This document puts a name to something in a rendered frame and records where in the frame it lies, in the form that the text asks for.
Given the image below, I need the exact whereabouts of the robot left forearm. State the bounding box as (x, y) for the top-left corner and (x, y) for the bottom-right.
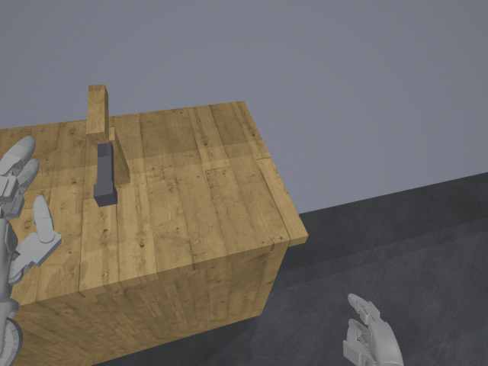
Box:
(0, 298), (23, 366)

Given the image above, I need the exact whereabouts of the robot right hand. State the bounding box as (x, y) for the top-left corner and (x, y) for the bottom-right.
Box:
(343, 294), (404, 366)

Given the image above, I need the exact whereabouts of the tap lever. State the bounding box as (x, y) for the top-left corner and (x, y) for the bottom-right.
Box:
(93, 141), (117, 207)

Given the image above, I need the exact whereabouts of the counter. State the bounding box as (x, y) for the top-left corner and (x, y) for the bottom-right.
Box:
(0, 84), (309, 366)

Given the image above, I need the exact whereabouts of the robot left hand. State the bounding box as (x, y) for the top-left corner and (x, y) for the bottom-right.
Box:
(0, 136), (62, 299)

